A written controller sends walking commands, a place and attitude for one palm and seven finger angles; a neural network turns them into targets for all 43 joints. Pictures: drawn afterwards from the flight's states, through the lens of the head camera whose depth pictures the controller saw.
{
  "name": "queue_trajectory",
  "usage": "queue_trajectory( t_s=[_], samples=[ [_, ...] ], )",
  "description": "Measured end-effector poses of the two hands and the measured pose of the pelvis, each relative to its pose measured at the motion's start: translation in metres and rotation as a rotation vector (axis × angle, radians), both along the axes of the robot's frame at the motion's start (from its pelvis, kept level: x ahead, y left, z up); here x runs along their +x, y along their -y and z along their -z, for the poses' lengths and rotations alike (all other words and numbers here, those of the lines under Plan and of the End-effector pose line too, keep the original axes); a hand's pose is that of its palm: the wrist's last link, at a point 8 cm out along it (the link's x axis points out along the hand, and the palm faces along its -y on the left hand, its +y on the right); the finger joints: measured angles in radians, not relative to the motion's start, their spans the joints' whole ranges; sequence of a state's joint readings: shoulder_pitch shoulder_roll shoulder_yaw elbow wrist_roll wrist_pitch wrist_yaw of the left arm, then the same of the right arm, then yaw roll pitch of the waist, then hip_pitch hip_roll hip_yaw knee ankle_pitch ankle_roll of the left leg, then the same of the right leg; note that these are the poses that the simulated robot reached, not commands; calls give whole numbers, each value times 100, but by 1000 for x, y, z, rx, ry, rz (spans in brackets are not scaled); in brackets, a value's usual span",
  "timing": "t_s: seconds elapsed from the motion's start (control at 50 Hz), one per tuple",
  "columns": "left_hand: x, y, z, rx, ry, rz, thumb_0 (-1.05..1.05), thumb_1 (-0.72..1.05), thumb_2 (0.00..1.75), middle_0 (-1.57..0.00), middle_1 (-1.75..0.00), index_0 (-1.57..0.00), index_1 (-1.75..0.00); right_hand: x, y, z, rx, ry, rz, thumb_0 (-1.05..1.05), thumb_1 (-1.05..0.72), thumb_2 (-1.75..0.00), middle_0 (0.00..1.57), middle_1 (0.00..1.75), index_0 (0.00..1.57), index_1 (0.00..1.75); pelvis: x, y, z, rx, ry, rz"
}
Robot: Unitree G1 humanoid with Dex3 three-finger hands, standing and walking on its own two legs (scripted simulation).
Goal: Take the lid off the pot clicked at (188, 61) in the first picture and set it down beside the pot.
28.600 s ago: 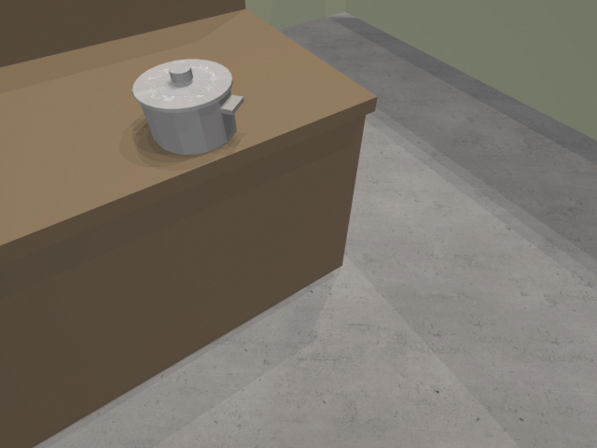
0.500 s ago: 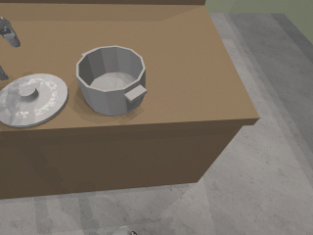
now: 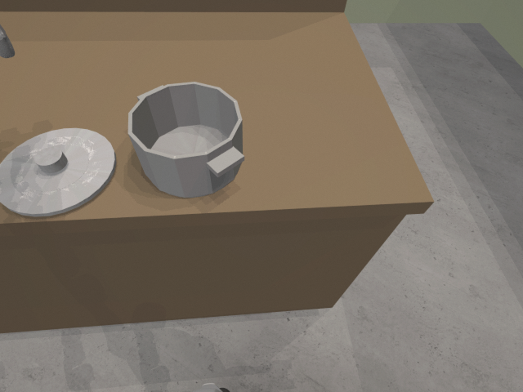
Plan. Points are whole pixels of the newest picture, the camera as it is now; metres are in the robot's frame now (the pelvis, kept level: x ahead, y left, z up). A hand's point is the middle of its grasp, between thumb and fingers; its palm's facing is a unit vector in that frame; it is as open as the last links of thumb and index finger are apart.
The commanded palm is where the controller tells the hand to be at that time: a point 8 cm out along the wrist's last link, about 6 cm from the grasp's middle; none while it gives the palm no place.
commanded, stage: draw the hand back to the body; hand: left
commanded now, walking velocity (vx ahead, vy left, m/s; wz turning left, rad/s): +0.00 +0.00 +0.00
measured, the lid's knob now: (51, 159) +0.48 +0.34 +0.05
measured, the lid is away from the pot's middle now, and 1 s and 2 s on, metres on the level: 0.23 0.23 0.23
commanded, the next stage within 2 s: none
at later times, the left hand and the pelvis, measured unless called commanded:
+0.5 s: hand out of the picture +0.45 +0.33 +0.21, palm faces -0.22 -0.09 -0.97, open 11.0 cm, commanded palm +0.41 +0.32 +0.28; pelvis +0.01 -0.01 +0.00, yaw +0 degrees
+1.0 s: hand (0, 82) +0.39 +0.25 +0.27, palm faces +0.51 -0.83 -0.21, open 10.2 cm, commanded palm +0.33 +0.28 +0.27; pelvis +0.03 -0.04 +0.02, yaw -2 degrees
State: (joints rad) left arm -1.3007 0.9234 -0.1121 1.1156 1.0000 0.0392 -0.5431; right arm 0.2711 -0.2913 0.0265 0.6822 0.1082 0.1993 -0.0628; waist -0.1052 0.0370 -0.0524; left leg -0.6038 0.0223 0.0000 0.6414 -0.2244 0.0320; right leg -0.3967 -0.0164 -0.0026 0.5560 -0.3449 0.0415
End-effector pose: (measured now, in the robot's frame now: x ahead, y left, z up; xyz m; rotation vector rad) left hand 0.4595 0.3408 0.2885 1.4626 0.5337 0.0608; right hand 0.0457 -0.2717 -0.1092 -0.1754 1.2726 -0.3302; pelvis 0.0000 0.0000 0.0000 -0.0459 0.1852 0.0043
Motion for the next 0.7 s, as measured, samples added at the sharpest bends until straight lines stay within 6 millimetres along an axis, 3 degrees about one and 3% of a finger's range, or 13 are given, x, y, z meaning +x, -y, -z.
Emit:
queue_trajectory(
  t_s=[0.3, 0.42, 0.54, 0.62, 0.7],
  samples=[
    [6, 11, 8, 14, 30, 42, 0, -6, 75, -40, -78, -41, -78, 12, 7, 1, 27, 0, 16, 1, -90, -90, 20, 30, 20, 30, 10, 7, -1, 8, -5, 5],
    [-6, 15, 15, 19, 47, 56, 0, -6, 75, -40, -78, -41, -78, 34, 6, 0, 55, 47, -2, 1, -91, -90, 20, 30, 20, 30, 11, 10, -2, 13, 10, 6],
    [-30, 14, 21, 13, 65, 58, 0, -6, 75, -40, -78, -41, -78, 67, 3, -4, 74, 133, -57, 1, -91, -90, 20, 30, 20, 30, 10, 13, -3, 15, 36, -2],
    [-48, 22, 16, -532, 508, 129, 0, -6, 75, -41, -78, -42, -78, 89, -5, -15, 52, 234, -152, 1, -91, -90, 20, 30, 20, 30, 9, 16, -7, 18, 87, 2],
    [-63, 26, 20, -854, 837, 78, 0, -6, 75, -41, -77, -42, -77, 105, -10, -27, 35, 308, -203, 1, -91, -90, 20, 30, 20, 30, 13, 23, -10, 22, 120, 11]
  ],
)
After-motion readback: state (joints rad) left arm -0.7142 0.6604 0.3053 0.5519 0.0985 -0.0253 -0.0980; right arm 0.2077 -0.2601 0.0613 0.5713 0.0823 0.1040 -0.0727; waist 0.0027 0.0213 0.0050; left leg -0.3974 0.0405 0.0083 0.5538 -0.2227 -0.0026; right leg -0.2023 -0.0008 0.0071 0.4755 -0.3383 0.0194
